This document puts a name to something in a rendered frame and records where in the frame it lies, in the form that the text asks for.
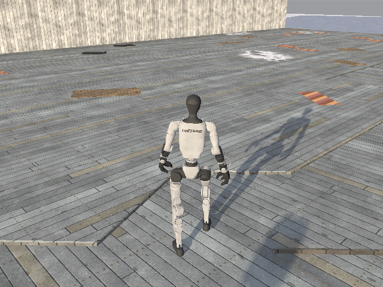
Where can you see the robot right thigh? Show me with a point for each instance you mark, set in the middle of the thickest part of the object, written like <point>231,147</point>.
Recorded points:
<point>205,177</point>

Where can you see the robot thigh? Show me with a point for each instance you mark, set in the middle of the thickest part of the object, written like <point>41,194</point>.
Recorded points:
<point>175,186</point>
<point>205,177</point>

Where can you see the robot right upper arm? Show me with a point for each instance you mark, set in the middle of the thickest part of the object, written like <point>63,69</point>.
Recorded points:
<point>211,127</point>

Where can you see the robot left upper arm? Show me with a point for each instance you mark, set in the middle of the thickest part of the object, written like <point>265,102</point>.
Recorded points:
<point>174,125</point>

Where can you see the robot right hand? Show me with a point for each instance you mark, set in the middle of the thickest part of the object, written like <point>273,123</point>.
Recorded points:
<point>226,176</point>

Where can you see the right robot forearm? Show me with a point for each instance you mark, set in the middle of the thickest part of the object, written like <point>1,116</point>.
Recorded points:
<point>221,161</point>

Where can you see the left robot forearm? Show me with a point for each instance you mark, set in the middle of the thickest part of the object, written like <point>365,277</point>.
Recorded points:
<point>164,155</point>

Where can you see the robot left hand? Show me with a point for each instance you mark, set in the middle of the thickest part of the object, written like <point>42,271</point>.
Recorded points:
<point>167,163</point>

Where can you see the robot left thigh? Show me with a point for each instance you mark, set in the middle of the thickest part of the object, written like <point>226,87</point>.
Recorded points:
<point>175,186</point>

